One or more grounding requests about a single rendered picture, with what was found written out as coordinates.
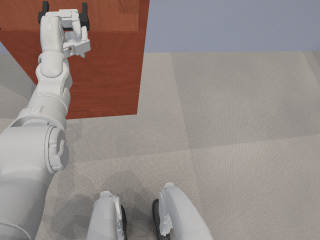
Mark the left robot forearm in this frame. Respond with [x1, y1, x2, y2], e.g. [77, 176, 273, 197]
[0, 51, 73, 136]

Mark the drawer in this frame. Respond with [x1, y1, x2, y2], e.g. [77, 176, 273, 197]
[0, 0, 140, 31]

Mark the cabinet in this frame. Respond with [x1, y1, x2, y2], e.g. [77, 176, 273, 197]
[0, 0, 150, 120]

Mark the robot left hand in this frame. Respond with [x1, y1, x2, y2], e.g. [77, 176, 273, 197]
[40, 9, 91, 58]

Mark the right robot foot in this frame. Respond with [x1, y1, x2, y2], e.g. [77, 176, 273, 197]
[152, 199, 171, 240]

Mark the robot left shin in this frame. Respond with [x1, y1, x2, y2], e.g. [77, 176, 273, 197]
[93, 191, 124, 240]

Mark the robot left upper arm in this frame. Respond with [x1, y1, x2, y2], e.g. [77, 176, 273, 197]
[0, 125, 70, 240]

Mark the handle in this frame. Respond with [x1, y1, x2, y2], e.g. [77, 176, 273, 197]
[37, 1, 90, 31]

